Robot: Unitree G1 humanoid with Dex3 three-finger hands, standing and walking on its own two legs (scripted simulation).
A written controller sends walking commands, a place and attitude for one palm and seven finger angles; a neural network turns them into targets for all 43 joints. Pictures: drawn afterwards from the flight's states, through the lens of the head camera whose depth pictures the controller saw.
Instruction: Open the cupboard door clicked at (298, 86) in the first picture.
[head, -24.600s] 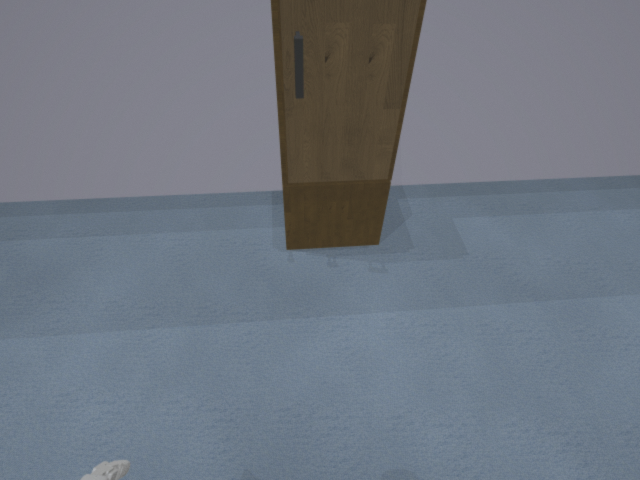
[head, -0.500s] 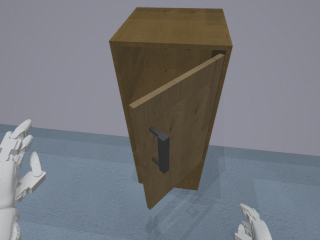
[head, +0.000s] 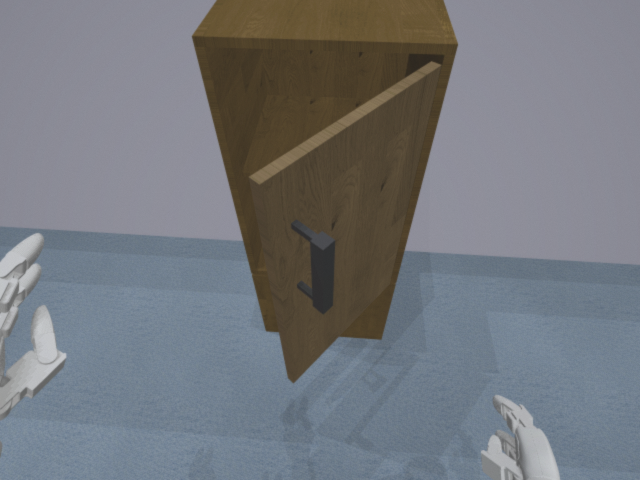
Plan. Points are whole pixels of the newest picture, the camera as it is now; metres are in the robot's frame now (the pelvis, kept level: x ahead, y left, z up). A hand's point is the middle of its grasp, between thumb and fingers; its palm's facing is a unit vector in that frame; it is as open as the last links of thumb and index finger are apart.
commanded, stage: step back with the hand held close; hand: left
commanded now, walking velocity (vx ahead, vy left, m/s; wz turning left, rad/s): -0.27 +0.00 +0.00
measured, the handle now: (312, 268) +0.39 +0.04 +0.03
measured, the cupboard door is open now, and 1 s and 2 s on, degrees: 52 52 52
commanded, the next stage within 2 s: stop stepping back and stand still in 0.90 s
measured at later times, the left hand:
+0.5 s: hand out of the picture +0.11 +0.29 +0.15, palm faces +0.45 -0.76 -0.46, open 7.4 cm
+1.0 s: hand out of the picture +0.04 +0.26 +0.16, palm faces +0.30 -0.84 -0.45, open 7.4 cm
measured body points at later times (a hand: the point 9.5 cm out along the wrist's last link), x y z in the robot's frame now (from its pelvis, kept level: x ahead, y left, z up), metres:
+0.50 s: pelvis -0.08 +0.02 -0.02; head -0.06 +0.04 +0.43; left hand +0.08 +0.33 +0.18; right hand +0.11 -0.20 -0.09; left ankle +0.01 +0.10 -0.74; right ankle -0.01 -0.10 -0.74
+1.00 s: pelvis -0.17 +0.02 -0.02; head -0.14 +0.06 +0.43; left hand +0.02 +0.31 +0.18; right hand +0.02 -0.20 -0.09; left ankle -0.01 +0.10 -0.73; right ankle -0.32 -0.10 -0.74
